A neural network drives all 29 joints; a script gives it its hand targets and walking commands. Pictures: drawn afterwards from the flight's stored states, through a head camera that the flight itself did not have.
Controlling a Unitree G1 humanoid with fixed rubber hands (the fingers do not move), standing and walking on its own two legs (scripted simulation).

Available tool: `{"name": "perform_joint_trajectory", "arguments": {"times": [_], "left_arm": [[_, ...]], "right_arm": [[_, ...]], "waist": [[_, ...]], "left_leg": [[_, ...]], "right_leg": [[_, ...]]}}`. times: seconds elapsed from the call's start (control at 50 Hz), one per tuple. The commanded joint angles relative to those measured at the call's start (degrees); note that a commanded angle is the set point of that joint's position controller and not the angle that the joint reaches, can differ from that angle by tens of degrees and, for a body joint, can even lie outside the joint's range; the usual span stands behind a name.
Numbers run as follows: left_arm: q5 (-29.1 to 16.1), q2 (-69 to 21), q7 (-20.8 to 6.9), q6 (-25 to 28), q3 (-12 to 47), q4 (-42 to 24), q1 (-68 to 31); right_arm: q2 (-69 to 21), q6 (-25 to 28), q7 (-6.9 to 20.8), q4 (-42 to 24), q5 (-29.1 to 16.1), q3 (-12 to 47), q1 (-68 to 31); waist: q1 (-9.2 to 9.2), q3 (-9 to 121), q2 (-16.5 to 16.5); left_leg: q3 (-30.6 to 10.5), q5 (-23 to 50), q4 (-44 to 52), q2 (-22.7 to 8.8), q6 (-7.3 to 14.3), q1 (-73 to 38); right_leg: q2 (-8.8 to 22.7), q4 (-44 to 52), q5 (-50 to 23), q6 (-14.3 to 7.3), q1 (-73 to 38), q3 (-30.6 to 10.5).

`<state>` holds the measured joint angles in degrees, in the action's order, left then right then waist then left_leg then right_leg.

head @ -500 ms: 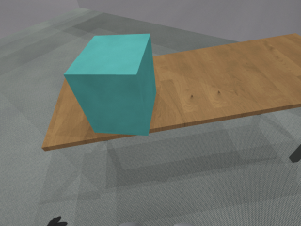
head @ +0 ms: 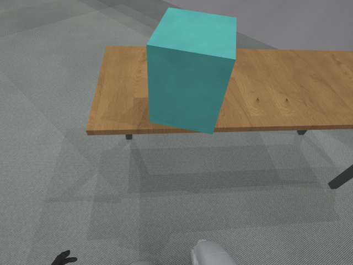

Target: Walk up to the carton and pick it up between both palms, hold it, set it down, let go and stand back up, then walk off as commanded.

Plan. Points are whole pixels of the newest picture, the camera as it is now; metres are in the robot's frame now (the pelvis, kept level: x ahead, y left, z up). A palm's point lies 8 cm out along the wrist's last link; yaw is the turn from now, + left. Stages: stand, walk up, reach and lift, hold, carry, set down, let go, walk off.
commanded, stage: walk off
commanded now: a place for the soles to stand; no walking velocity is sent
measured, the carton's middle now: (191, 72) +0.66 -0.07 +0.06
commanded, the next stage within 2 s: none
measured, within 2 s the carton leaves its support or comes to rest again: neither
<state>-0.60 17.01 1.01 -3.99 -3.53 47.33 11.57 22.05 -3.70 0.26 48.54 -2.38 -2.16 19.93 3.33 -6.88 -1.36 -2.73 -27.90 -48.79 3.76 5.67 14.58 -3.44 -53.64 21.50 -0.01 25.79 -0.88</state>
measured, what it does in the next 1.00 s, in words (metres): steps to the left: right foot, then left foot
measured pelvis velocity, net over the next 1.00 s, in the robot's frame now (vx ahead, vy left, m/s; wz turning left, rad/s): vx -0.05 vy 0.20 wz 0.12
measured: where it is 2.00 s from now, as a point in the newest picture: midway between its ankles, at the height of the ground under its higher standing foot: outside the picture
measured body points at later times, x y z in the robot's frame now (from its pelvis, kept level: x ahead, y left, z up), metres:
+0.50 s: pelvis -0.05 +0.12 -0.01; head +0.01 +0.17 +0.43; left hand +0.03 +0.43 -0.16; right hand +0.09 -0.19 -0.10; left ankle -0.10 +0.23 -0.69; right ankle -0.04 -0.07 -0.70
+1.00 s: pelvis -0.05 +0.20 -0.01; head -0.01 +0.26 +0.43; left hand +0.04 +0.51 -0.16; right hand +0.08 -0.10 -0.09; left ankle -0.10 +0.23 -0.70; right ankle -0.02 +0.07 -0.67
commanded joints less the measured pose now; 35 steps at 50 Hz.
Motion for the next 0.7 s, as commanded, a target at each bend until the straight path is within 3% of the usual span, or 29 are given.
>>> {"name": "perform_joint_trajectory", "arguments": {"times": [0.0, 0.02, 0.06, 0.12, 0.14, 0.18, 0.2, 0.22, 0.24, 0.26, 0.28, 0.3, 0.32, 0.34, 0.38, 0.4, 0.42, 0.44, 0.46, 0.48, 0.5, 0.52, 0.54, 0.56, 0.58, 0.6, 0.62, 0.66, 0.68], "left_arm": [[-0.25, 18.02, 1.87, 0.29, -4.98, -4.72, -0.94], [-0.33, 16.91, 1.80, -0.01, -4.74, -4.28, 1.14], [-0.54, 17.46, 1.93, 0.04, -5.34, -2.22, 5.07], [-0.62, 17.98, 2.24, 0.26, -4.85, -1.08, 7.85], [-0.15, 17.48, 2.49, 0.35, -5.32, -1.41, 10.05], [-0.04, 16.89, 2.84, 0.27, -5.21, -1.28, 10.33], [0.14, 17.35, 3.15, 0.54, -5.73, -0.50, 12.16], [0.04, 18.11, 3.46, 0.89, -6.27, -0.26, 17.61], [-0.28, 18.82, 4.04, 1.43, -7.25, -0.25, 21.59], [-0.64, 19.21, 4.82, 2.08, -7.44, -1.73, 15.59], [-0.14, 17.65, 5.16, 2.19, -6.37, -4.43, 5.97], [1.33, 17.81, 4.61, 2.87, -5.28, -7.37, -3.15], [1.72, 17.60, 4.54, 3.13, -5.29, -8.93, -8.76], [2.78, 19.98, 4.82, 3.59, -5.95, -10.30, -12.26], [2.67, 19.79, 4.11, 4.71, -5.11, -10.04, -15.56], [2.58, 20.30, 3.64, 4.72, -4.75, -8.60, -10.78], [2.09, 20.34, 3.37, 4.58, -4.65, -7.19, -6.95], [1.57, 19.65, 2.73, 3.79, -4.21, -7.52, -7.25], [1.13, 18.08, 1.93, 3.52, -4.02, -7.90, -11.06], [0.82, 15.66, 1.92, 3.27, -2.73, -7.49, -9.53], [0.55, 15.25, 1.85, 2.55, -2.54, -6.39, -3.96], [-0.13, 14.60, 1.77, 1.93, -2.67, -5.14, 1.75], [0.61, 16.08, 2.13, 1.72, -3.23, -5.23, 0.73], [1.13, 16.54, 2.57, 1.80, -3.40, -6.16, -2.69], [0.79, 17.85, 2.90, 1.77, -3.45, -5.00, -3.55], [0.37, 17.39, 2.81, 1.75, -3.17, -5.38, -4.25], [0.25, 16.40, 2.47, 1.58, -3.23, -4.12, -1.72], [0.42, 16.49, 2.02, 1.10, -3.71, -4.10, -0.23], [0.49, 16.66, 1.96, 0.83, -3.64, -3.90, -0.01]], "right_arm": [[14.77, 3.79, -2.66, -7.28, 5.74, -3.73, -11.73], [13.60, 3.68, -2.75, -7.08, 5.65, -3.92, -10.68], [13.13, 3.75, -2.89, -7.21, 4.68, -4.01, -11.68], [12.05, 3.34, -3.14, -6.68, 4.09, -5.18, -9.85], [11.97, 2.80, -3.26, -7.55, 3.47, -5.28, -11.08], [10.50, 2.37, -3.19, -6.65, 3.47, -5.59, -12.29], [10.97, 1.97, -3.38, -7.49, 3.15, -5.92, -15.16], [11.66, 1.70, -3.40, -8.79, 3.02, -6.43, -19.52], [12.56, 1.52, -3.29, -10.28, 2.37, -7.27, -22.16], [13.50, 1.50, -3.19, -9.58, 1.74, -7.69, -19.46], [11.34, 1.40, -2.84, -9.63, 2.02, -7.01, -15.03], [11.05, 1.49, -3.10, -8.11, 3.81, -5.86, -7.38], [12.11, 1.29, -3.57, -6.37, 3.72, -6.61, -5.96], [12.29, 1.19, -3.27, -6.63, 3.86, -6.48, -5.15], [14.52, 1.66, -2.58, -3.78, 3.83, -6.72, -4.09], [13.97, 2.09, -2.59, -4.72, 3.35, -6.20, -8.20], [12.02, 2.89, -2.81, -4.09, 3.41, -5.59, -10.43], [11.01, 3.78, -2.60, -3.04, 2.90, -5.28, -9.01], [11.07, 4.83, -2.41, -0.88, 2.41, -5.28, -4.89], [13.17, 5.11, -2.81, -0.26, 2.85, -5.99, -7.10], [15.94, 5.27, -3.34, -1.87, 4.18, -6.43, -8.32], [15.15, 5.03, -3.68, -2.78, 4.53, -6.00, -8.06], [16.86, 4.51, -3.76, -2.87, 2.97, -5.83, -8.16], [17.25, 4.39, -4.22, -3.60, 2.85, -5.96, -9.84], [14.23, 4.19, -4.63, -3.95, 3.42, -5.58, -10.87], [12.66, 4.30, -4.73, -4.04, 4.01, -4.70, -10.55], [11.47, 4.28, -5.13, -3.65, 3.88, -4.21, -10.76], [11.31, 4.03, -5.41, -4.45, 3.27, -4.35, -11.17], [11.44, 4.09, -5.64, -3.80, 3.10, -4.38, -10.50]], "waist": [[-5.64, -9.08, -3.56], [-5.83, -8.71, -3.41], [-6.38, -6.58, -8.18], [-5.90, 4.88, -10.02], [-6.59, 5.05, -15.60], [-7.20, 6.38, -15.50], [-9.49, 5.65, -13.23], [-14.13, 5.01, -11.23], [-18.02, 5.85, -6.41], [-16.77, 6.57, 11.72], [-12.10, 6.24, 26.26], [-3.79, 6.70, 11.32], [-1.47, 2.56, 8.49], [-0.80, 0.60, 11.27], [1.25, -1.84, 14.49], [-0.99, -2.48, 13.56], [-1.73, -1.48, 14.58], [-0.07, 1.27, 12.24], [3.20, 4.31, 3.63], [1.47, 5.18, -6.19], [-1.19, 7.36, -10.34], [-3.41, 11.43, -9.38], [-1.56, 14.03, -10.32], [-0.26, 11.30, -10.36], [-0.91, 6.66, -6.53], [-0.57, 3.50, -8.79], [-1.27, 2.09, -10.90], [-1.64, 4.05, -8.77], [-1.63, 4.20, -8.45]], "left_leg": [[-24.05, 9.39, 34.36, -12.55, -11.90, 11.81], [-21.71, 10.19, 34.24, -11.45, -15.92, 9.47], [-19.25, 21.91, 33.04, -11.29, -16.92, 1.98], [-12.69, 43.49, 27.90, -8.38, -20.22, -12.28], [-10.27, 52.79, 27.71, -7.04, -24.01, -11.88], [-6.92, 63.06, 22.37, -5.81, -22.76, -11.90], [-5.40, 64.35, 17.91, -4.31, -23.33, -8.65], [-1.46, 71.13, 8.03, -0.57, -26.81, -6.72], [-1.27, 69.17, -6.14, 1.79, -26.00, -8.58], [-1.97, 49.23, -26.54, 4.37, -20.96, -6.08], [-7.90, -15.00, -40.95, 4.85, -11.81, 8.22], [-18.13, -11.63, -39.64, 0.99, -5.62, 8.12], [-19.67, -6.97, -43.90, 0.80, -4.49, 5.43], [-24.88, -11.57, -44.53, -0.58, -3.30, 7.55], [-24.67, -16.51, -34.05, -3.98, -4.31, 9.63], [-20.14, -15.87, -25.75, -4.53, -4.49, 11.90], [-17.12, -12.46, -12.07, -7.22, -4.31, 12.06], [-13.61, -2.25, 7.21, -7.14, -3.89, 6.01], [-12.86, 18.46, 28.97, -6.23, -5.73, -1.58], [-16.29, 37.72, 28.42, -6.22, -8.18, -8.10], [-20.79, 55.98, 19.41, -9.73, -10.87, -15.56], [-23.44, 61.24, 16.18, -16.17, -8.17, -18.53], [-22.77, 68.54, 14.53, -17.26, -8.12, -20.33], [-24.93, 61.97, 15.24, -16.38, -8.20, -16.75], [-20.15, 55.05, 16.84, -13.81, -11.90, -12.35], [-15.70, 57.27, 17.19, -10.82, -17.09, -12.65], [-13.46, 60.88, 16.26, -10.33, -18.56, -14.70], [-13.24, 57.41, 16.34, -9.96, -17.20, -17.37], [-13.14, 57.13, 17.18, -9.80, -18.64, -18.45]], "right_leg": [[-3.93, -19.57, 1.27, 0.03, 8.07, -15.69], [-4.33, -17.24, 0.19, -0.50, 7.96, -14.96], [-4.94, -16.03, 0.68, -0.35, 7.66, -13.25], [-4.14, -6.42, 2.44, -0.75, 5.12, -9.18], [-5.21, -4.65, 6.72, -1.36, 1.48, -7.58], [-3.32, 3.00, 7.29, -2.63, -2.47, -4.52], [-2.28, 6.71, 7.30, -4.48, -5.53, -3.67], [-0.67, 18.25, 4.65, -7.60, -10.11, -1.99], [1.65, 30.34, -1.67, -11.16, -11.60, -1.70], [8.99, 36.80, -19.31, -14.40, -13.08, -9.97], [18.79, 30.97, -44.26, -16.85, -16.04, -28.43], [22.57, 25.94, -41.72, -17.30, -6.93, -35.26], [21.80, 27.51, -34.26, -17.12, 3.61, -31.71], [27.46, 24.63, -30.25, -18.60, 7.55, -34.85], [23.94, 19.69, -31.69, -14.31, 6.62, -30.94], [21.83, 18.00, -37.65, -12.99, 1.80, -28.04], [20.39, 14.84, -45.23, -11.72, -3.26, -25.37], [13.91, 10.06, -46.92, -7.37, -6.56, -18.41], [5.66, -1.58, -37.19, -3.79, -8.36, -13.19], [-1.66, -7.86, -3.90, -1.90, 0.05, -12.12], [-6.41, -10.74, 15.60, -1.29, 9.72, -12.98], [-7.60, -12.79, 17.02, -1.18, 10.14, -11.79], [-6.35, -16.64, 17.01, -1.94, 13.49, -13.78], [-4.86, -19.07, 16.06, -2.34, 16.06, -16.00], [-4.67, -19.04, 11.86, -2.52, 14.73, -16.06], [-5.00, -17.36, 10.74, -2.50, 14.88, -15.76], [-5.34, -16.80, 8.92, -2.71, 16.25, -14.66], [-5.35, -15.53, 7.82, -1.85, 15.30, -13.47], [-5.41, -14.61, 7.57, -1.46, 15.41, -13.29]]}}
